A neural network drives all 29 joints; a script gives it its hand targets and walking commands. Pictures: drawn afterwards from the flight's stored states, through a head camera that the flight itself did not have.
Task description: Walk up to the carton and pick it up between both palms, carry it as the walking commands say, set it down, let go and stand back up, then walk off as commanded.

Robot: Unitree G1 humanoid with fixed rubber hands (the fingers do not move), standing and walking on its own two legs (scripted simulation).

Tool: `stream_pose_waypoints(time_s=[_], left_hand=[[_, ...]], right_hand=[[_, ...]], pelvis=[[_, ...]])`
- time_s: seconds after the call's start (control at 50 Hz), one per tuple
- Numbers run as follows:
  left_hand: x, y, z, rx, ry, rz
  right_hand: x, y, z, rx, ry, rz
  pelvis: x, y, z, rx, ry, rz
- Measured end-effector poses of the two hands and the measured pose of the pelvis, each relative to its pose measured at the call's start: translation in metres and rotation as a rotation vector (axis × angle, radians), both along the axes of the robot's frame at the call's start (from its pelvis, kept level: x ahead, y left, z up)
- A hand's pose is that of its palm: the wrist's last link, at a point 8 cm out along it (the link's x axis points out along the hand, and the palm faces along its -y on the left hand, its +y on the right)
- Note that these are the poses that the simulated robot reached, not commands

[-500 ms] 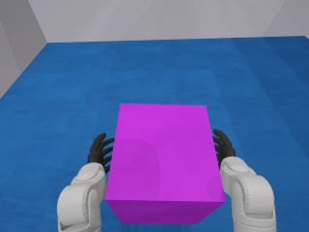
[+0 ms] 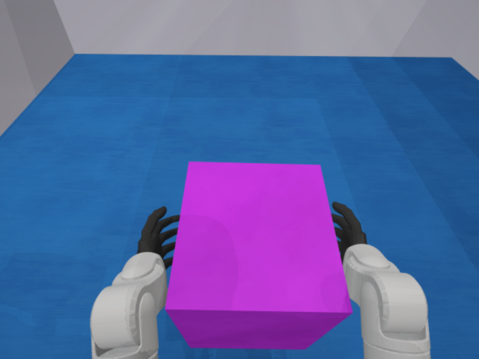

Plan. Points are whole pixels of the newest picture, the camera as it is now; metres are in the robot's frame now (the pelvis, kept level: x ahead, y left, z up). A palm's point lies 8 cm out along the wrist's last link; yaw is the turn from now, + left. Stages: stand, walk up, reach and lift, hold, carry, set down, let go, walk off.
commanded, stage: carry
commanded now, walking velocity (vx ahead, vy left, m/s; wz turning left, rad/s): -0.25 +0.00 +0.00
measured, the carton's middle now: (251, 262) +0.27 +0.02 +0.04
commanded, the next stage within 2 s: none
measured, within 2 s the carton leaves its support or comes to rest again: neither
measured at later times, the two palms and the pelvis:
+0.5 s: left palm out of the picture +0.05 +0.17 +0.08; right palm out of the picture +0.08 -0.12 +0.09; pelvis -0.19 +0.00 +0.00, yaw +2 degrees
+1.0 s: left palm out of the picture -0.12 +0.12 +0.11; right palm out of the picture -0.13 -0.17 +0.09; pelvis -0.37 -0.01 +0.00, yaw +1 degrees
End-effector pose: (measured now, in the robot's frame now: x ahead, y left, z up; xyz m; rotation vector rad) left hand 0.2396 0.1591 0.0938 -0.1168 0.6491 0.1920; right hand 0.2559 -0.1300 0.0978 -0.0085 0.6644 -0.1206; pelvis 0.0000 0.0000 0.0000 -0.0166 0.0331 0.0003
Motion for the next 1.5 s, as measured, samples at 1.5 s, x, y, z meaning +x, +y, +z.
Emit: stream_pose_waypoints(time_s=[1.5], left_hand=[[-0.514,-0.045,0.020,0.090,-0.001,-0.122]], right_hand=[[-0.545,-0.044,-0.001,0.077,-0.004,-0.115]], pelvis=[[-0.520,-0.012,0.006,0.000,-0.034,-0.001]])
